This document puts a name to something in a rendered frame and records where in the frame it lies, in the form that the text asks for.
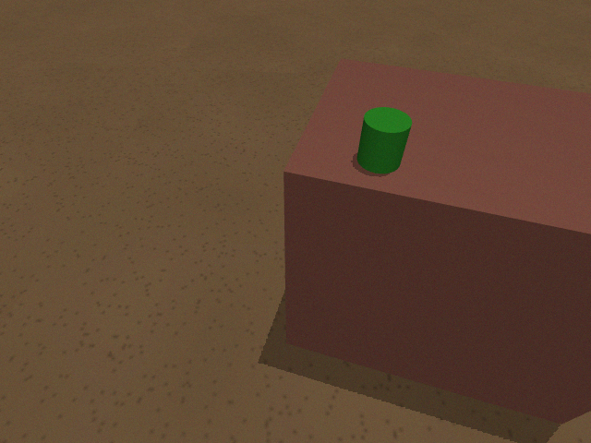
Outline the can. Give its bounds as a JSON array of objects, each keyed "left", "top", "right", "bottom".
[{"left": 357, "top": 107, "right": 412, "bottom": 174}]

